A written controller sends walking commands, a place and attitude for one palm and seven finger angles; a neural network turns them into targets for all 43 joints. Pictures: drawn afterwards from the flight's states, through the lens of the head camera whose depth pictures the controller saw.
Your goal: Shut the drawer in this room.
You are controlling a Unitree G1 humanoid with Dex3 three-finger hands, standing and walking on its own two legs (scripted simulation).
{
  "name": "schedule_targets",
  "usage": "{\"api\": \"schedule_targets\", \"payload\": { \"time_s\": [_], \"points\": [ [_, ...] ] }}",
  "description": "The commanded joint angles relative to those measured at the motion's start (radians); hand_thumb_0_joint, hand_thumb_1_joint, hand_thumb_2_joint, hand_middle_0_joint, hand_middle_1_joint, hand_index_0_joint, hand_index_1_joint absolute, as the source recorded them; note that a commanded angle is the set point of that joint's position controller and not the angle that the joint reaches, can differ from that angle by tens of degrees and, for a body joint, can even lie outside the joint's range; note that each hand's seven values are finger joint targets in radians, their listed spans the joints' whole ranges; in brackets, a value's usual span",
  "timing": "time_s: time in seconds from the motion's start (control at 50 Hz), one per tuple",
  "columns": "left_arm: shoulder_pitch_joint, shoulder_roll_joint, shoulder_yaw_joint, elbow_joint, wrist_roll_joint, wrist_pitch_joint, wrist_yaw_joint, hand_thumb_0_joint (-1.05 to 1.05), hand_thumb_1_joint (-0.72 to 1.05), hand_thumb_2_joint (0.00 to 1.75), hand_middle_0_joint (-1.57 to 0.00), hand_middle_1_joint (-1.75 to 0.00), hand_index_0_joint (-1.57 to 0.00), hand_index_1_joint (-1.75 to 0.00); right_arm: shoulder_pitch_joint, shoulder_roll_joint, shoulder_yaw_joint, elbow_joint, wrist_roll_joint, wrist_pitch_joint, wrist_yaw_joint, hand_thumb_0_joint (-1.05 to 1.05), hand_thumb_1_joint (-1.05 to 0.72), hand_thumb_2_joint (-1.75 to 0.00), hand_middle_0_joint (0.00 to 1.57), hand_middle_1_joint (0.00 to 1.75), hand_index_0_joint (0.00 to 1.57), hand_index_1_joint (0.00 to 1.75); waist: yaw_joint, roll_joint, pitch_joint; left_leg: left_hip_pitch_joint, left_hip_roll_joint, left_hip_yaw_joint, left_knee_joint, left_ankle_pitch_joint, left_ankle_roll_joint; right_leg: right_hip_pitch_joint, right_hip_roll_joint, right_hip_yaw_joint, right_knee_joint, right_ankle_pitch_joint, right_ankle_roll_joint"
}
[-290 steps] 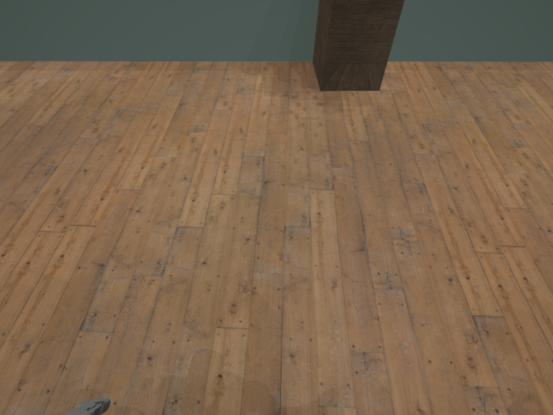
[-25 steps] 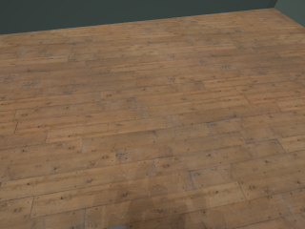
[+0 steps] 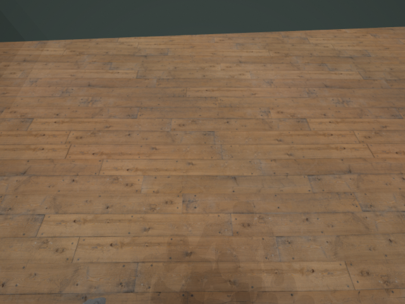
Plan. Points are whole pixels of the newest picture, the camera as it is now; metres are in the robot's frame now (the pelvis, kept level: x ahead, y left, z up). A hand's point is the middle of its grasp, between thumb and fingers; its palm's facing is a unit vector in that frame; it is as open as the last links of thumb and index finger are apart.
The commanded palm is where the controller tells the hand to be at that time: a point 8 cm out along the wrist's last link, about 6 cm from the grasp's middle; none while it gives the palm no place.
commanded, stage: turn or walk to find it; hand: left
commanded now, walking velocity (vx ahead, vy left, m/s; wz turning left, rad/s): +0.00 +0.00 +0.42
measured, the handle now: out of the picture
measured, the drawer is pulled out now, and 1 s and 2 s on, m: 0.24 0.24 0.24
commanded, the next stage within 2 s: none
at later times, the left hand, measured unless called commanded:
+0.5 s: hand out of the picture -0.05 +0.19 -0.17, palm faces +0.28 -0.93 -0.24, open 7.3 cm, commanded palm none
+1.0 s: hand out of the picture -0.05 +0.21 -0.15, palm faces +0.43 -0.86 -0.26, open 7.4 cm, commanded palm none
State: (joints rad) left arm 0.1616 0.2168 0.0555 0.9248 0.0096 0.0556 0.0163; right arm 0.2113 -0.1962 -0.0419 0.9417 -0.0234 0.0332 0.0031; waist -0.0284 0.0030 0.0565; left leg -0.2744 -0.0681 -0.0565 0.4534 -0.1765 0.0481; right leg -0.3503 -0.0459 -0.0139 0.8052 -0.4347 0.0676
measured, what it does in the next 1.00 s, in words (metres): steps on the spot, turning left: right foot, then left foot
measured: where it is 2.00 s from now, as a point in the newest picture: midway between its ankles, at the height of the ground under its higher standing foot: outside the picture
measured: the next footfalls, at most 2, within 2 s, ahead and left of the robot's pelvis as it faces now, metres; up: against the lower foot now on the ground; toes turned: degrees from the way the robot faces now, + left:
right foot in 0.08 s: +0.03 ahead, -0.13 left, +0.00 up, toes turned +0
left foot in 0.54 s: -0.04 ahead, +0.12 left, +0.00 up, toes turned +21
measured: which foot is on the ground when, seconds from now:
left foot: down 0.00-0.08, up 0.10-0.52, down 0.54-1.00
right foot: up 0.00-0.06, down 0.08-0.54, up 0.56-1.00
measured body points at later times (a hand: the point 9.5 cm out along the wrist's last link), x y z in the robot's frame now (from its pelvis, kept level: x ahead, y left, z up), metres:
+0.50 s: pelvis -0.03 -0.02 -0.01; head +0.00 -0.01 +0.44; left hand -0.06 +0.23 -0.15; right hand +0.10 -0.26 -0.15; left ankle -0.08 +0.11 -0.72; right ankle -0.01 -0.13 -0.74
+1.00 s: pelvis -0.06 -0.02 -0.01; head -0.03 -0.02 +0.44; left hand -0.07 +0.25 -0.13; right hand +0.10 -0.22 -0.16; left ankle -0.07 +0.10 -0.74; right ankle -0.02 -0.13 -0.74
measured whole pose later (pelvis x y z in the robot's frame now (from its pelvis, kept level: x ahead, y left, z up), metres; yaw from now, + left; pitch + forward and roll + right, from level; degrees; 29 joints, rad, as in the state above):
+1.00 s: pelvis -0.06 -0.02 -0.01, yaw +25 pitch +0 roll +1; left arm 0.16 0.20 0.04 0.90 0.01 0.04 0.01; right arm 0.21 -0.21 -0.05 0.94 -0.02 0.04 0.01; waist -0.03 0.02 0.06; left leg -0.30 -0.06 -0.07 0.51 -0.20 0.01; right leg -0.27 -0.04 -0.04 0.62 -0.35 0.06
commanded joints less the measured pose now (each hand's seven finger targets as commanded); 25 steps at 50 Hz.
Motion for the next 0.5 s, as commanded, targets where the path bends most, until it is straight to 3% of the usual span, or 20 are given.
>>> {"api": "schedule_targets", "payload": {
  "time_s": [0.0, 0.02, 0.04, 0.06, 0.08, 0.1, 0.12, 0.14, 0.16, 0.2, 0.28, 0.4, 0.44, 0.48],
  "points": [
    [0.077, 0.082, 0.018, -0.065, -0.003, -0.035, 0.012, 0.00, 0.90, 0.90, -0.20, -0.30, -0.20, -0.30, 0.000, -0.200, -0.065, -0.063, -0.002, -0.009, -0.010, 0.00, -0.90, -0.90, 0.20, 0.30, 0.20, 0.30, 0.030, 0.130, -0.121, 0.038, 0.244, -0.301, -0.079, 0.222, 0.103, 0.114, 0.023, -0.014, -0.240, 0.098, -0.013],
    [0.107, 0.091, 0.022, -0.058, -0.002, -0.041, 0.014, 0.00, 0.90, 0.90, -0.20, -0.30, -0.20, -0.30, -0.010, -0.188, -0.064, -0.067, 0.004, -0.008, -0.008, 0.00, -0.90, -0.90, 0.20, 0.30, 0.20, 0.30, 0.048, 0.106, -0.126, -0.027, 0.211, -0.283, -0.044, 0.161, 0.070, 0.213, 0.012, -0.016, -0.373, 0.189, -0.017],
    [0.133, 0.137, 0.030, -0.055, 0.005, -0.051, 0.019, 0.00, 0.90, 0.90, -0.20, -0.30, -0.20, -0.30, -0.001, -0.149, -0.060, -0.072, 0.012, -0.008, -0.003, 0.00, -0.90, -0.90, 0.20, 0.30, 0.20, 0.30, 0.059, 0.002, -0.134, -0.152, 0.148, -0.221, 0.054, 0.022, 0.015, 0.338, -0.090, 0.080, -0.489, 0.194, -0.044],
    [0.132, 0.221, 0.047, -0.061, 0.019, -0.058, 0.025, 0.00, 0.90, 0.90, -0.20, -0.30, -0.20, -0.30, 0.015, -0.087, -0.049, -0.093, 0.016, -0.009, 0.002, 0.00, -0.90, -0.90, 0.20, 0.30, 0.20, 0.30, 0.059, -0.260, -0.103, -0.330, 0.003, -0.038, 0.259, -0.249, -0.062, 0.385, -0.341, 0.333, -0.561, 0.168, -0.142],
    [0.097, 0.234, 0.050, -0.083, 0.012, -0.055, 0.025, 0.00, 0.90, 0.90, -0.20, -0.30, -0.20, -0.30, -0.001, -0.135, -0.064, -0.097, 0.001, 0.003, -0.001, 0.00, -0.90, -0.90, 0.20, 0.30, 0.20, 0.30, 0.066, -0.288, -0.089, -0.302, 0.014, -0.020, 0.466, -0.370, -0.072, 0.237, -0.443, 0.364, -0.589, 0.179, -0.221],
    [0.052, 0.205, 0.048, -0.095, 0.009, -0.053, 0.027, 0.00, 0.90, 0.90, -0.20, -0.30, -0.20, -0.30, -0.021, -0.143, -0.070, -0.082, -0.004, 0.018, 0.002, 0.00, -0.90, -0.90, 0.20, 0.30, 0.20, 0.30, 0.050, -0.241, -0.033, -0.282, 0.039, -0.046, 0.602, -0.343, -0.069, 0.134, -0.393, 0.330, -0.597, 0.155, -0.225],
    [0.008, 0.174, 0.036, -0.100, 0.008, -0.055, 0.023, 0.00, 0.90, 0.90, -0.20, -0.30, -0.20, -0.30, -0.007, -0.137, -0.069, -0.057, -0.002, 0.022, 0.008, 0.00, -0.90, -0.90, 0.20, 0.30, 0.20, 0.30, 0.021, -0.152, 0.007, -0.287, 0.053, -0.034, 0.689, -0.279, -0.073, 0.105, -0.331, 0.238, -0.578, 0.187, -0.205],
    [-0.020, 0.143, 0.024, -0.101, 0.007, -0.059, 0.019, 0.00, 0.90, 0.90, -0.20, -0.30, -0.20, -0.30, 0.019, -0.123, -0.068, -0.037, -0.003, 0.024, 0.014, 0.00, -0.90, -0.90, 0.20, 0.30, 0.20, 0.30, -0.001, -0.115, 0.022, -0.289, 0.065, -0.018, 0.730, -0.219, -0.083, 0.107, -0.277, 0.141, -0.546, 0.264, -0.180],
    [-0.017, 0.127, 0.018, -0.100, 0.006, -0.065, 0.018, 0.00, 0.90, 0.90, -0.20, -0.30, -0.20, -0.30, 0.043, -0.114, -0.064, -0.023, -0.003, 0.025, 0.015, 0.00, -0.90, -0.90, 0.20, 0.30, 0.20, 0.30, -0.005, -0.122, 0.012, -0.292, 0.070, -0.003, 0.750, -0.183, -0.094, 0.130, -0.252, 0.086, -0.529, 0.331, -0.168],
    [0.015, 0.120, 0.017, -0.089, 0.009, -0.070, 0.020, 0.00, 0.90, 0.90, -0.20, -0.30, -0.20, -0.30, 0.042, -0.109, -0.062, -0.017, -0.001, 0.028, 0.016, 0.00, -0.90, -0.90, 0.20, 0.30, 0.20, 0.30, 0.007, -0.146, 0.005, -0.286, 0.085, 0.013, 0.751, -0.161, -0.110, 0.156, -0.250, 0.046, -0.517, 0.407, -0.165],
    [0.091, 0.141, 0.024, -0.053, 0.013, -0.070, 0.022, 0.00, 0.90, 0.90, -0.20, -0.30, -0.20, -0.30, -0.019, -0.105, -0.052, -0.021, 0.001, 0.027, 0.013, 0.00, -0.90, -0.90, 0.20, 0.30, 0.20, 0.30, 0.044, -0.159, -0.022, -0.284, 0.102, 0.041, 0.638, -0.219, -0.128, 0.258, -0.281, 0.029, -0.487, 0.514, -0.190],
    [0.141, 0.199, 0.041, -0.019, 0.023, -0.058, 0.018, 0.00, 0.90, 0.90, -0.20, -0.30, -0.20, -0.30, -0.094, -0.087, -0.029, -0.039, 0.014, 0.014, 0.011, 0.00, -0.90, -0.90, 0.20, 0.30, 0.20, 0.30, 0.082, -0.201, -0.061, -0.147, 0.096, 0.119, 0.348, -0.298, -0.110, 0.290, -0.311, -0.014, -0.408, 0.680, -0.209],
    [0.123, 0.209, 0.045, -0.010, 0.023, -0.054, 0.017, 0.00, 0.90, 0.90, -0.20, -0.30, -0.20, -0.30, -0.065, -0.093, -0.027, -0.035, 0.015, 0.006, 0.008, 0.00, -0.90, -0.90, 0.20, 0.30, 0.20, 0.30, 0.062, -0.216, -0.080, -0.075, 0.089, 0.142, 0.223, -0.255, -0.099, 0.270, -0.313, -0.031, -0.366, 0.675, -0.190],
    [0.103, 0.198, 0.044, -0.006, 0.013, -0.046, 0.012, 0.00, 0.90, 0.90, -0.20, -0.30, -0.20, -0.30, -0.015, -0.114, -0.029, -0.026, 0.013, -0.003, 0.008, 0.00, -0.90, -0.90, 0.20, 0.30, 0.20, 0.30, 0.025, -0.152, -0.095, 0.079, 0.092, 0.146, 0.009, -0.076, -0.082, 0.188, -0.280, -0.092, -0.272, 0.568, -0.123]
  ]
}}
